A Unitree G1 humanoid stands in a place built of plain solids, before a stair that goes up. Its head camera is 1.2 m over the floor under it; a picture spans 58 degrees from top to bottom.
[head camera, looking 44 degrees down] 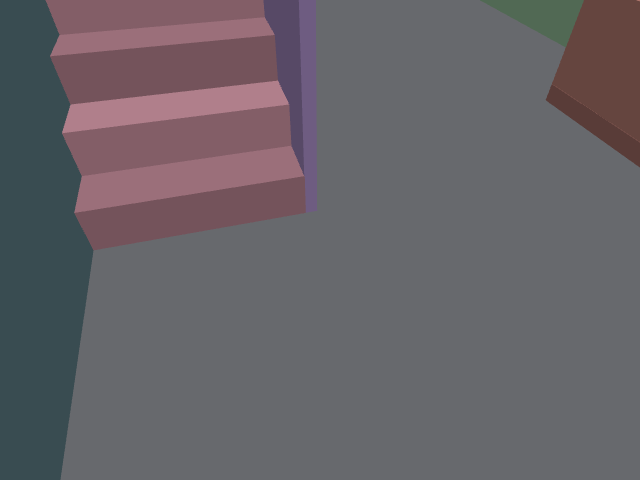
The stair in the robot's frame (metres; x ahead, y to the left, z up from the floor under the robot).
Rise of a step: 0.19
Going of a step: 0.23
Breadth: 0.85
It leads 15 degrees to the left of straight ahead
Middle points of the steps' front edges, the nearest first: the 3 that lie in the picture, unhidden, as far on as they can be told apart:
1.30 0.47 0.19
1.52 0.53 0.38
1.74 0.59 0.57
